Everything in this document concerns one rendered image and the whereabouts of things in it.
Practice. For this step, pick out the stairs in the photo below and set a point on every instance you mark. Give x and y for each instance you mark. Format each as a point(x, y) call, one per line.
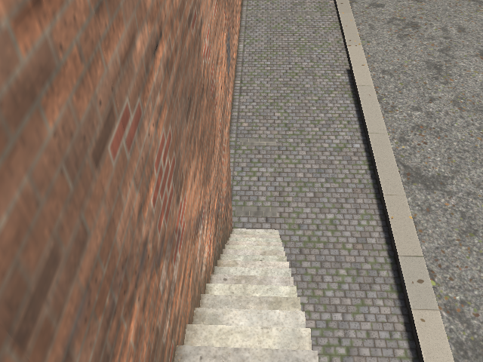
point(250, 311)

